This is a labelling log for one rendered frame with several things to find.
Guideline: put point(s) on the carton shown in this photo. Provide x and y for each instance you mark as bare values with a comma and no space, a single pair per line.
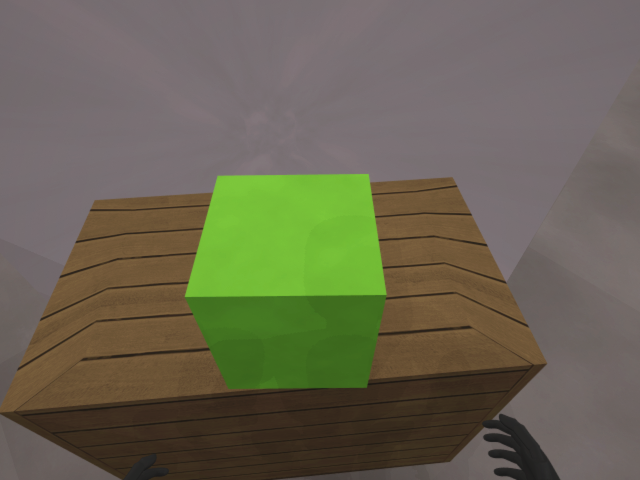
287,285

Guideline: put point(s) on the left robot hand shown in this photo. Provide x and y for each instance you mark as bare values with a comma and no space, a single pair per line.
140,471

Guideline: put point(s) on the pedestal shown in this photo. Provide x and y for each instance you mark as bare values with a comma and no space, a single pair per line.
118,368

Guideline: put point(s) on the right robot hand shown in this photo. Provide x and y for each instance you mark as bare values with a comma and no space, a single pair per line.
528,456

